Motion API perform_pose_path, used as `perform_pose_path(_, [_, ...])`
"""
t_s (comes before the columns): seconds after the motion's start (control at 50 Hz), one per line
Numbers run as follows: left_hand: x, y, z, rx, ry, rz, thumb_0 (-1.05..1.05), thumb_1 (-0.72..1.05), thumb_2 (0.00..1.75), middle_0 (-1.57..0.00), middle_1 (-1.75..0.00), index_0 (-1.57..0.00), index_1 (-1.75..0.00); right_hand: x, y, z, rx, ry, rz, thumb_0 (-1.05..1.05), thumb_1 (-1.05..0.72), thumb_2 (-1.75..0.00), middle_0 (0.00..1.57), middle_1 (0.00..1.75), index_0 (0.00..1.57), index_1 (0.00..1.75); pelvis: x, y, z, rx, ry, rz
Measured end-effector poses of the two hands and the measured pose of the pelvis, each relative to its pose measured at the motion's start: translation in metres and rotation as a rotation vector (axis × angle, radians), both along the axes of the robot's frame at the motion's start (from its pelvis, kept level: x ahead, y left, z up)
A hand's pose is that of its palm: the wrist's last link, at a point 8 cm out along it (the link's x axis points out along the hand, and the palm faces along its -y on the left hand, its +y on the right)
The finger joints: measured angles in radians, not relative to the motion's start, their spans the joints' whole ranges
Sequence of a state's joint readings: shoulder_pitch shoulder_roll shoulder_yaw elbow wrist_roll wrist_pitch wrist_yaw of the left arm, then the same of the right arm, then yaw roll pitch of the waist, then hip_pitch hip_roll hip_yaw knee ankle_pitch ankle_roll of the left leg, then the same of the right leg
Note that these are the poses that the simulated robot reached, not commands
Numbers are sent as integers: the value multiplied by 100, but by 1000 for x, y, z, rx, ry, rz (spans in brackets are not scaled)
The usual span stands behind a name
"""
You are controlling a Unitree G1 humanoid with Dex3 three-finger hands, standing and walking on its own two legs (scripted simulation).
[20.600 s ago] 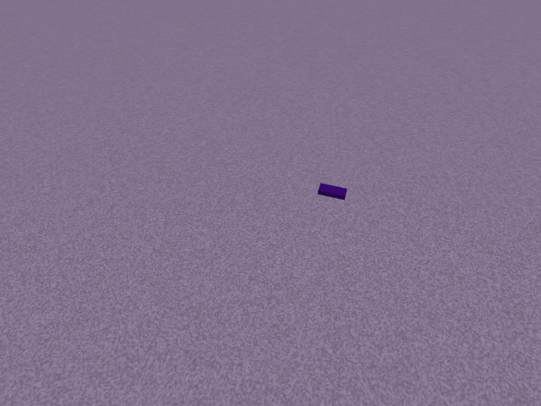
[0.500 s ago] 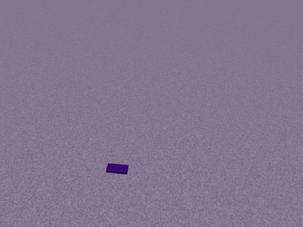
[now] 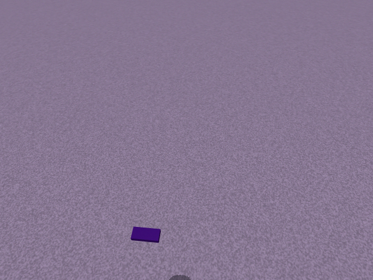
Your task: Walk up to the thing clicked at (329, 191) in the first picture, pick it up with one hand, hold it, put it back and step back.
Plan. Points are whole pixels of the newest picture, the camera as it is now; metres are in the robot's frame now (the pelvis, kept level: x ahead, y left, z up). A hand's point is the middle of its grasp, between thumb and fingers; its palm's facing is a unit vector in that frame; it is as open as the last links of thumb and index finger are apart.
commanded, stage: walk up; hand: left
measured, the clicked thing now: (146, 234) +0.50 +0.27 -0.75
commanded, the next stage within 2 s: stand in 1.56 s
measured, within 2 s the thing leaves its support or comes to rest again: neither
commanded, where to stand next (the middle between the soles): +0.15 -0.01 m, yaw -1 degrees
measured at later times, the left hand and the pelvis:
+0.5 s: hand out of the picture +0.16 +0.25 -0.15, palm faces -0.04 -0.93 -0.37, open 7.4 cm; pelvis +0.09 -0.01 +0.00, yaw -1 degrees
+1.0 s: hand (100, 267) +0.20 +0.24 -0.14, palm faces -0.02 -0.95 -0.32, open 7.4 cm; pelvis +0.10 -0.01 +0.02, yaw -1 degrees
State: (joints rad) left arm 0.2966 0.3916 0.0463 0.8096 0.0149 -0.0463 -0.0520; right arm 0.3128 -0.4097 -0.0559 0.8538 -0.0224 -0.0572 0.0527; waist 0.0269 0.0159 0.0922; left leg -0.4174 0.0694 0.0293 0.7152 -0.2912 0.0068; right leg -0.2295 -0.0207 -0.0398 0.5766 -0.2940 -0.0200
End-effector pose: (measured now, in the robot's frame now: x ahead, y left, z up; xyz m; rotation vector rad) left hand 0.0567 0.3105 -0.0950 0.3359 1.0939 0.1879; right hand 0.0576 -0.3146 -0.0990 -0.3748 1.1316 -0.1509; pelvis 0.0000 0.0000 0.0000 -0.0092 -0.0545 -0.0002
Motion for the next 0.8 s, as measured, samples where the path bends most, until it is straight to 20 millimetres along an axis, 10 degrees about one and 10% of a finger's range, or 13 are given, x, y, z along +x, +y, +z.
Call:
perform_pose_path(0.14, [31,15,-31,-17,85,16,0,91,90,-20,-30,-20,-30,36,13,4,-55,-26,-16,1,-91,-90,20,30,21,30,35,13,-11,9,6,-8])
perform_pose_path(0.5, [99,-13,-13,14,89,14,0,91,90,-20,-30,-20,-30,110,5,-18,35,-6,-44,1,-91,-90,20,30,21,30,87,-8,-3,14,18,-14])
perform_pose_path(0.8, [150,-28,-2,-14,38,7,0,91,90,-20,-30,-20,-30,121,2,-7,33,38,-76,1,-91,-90,20,30,21,30,96,-12,12,13,12,-15])
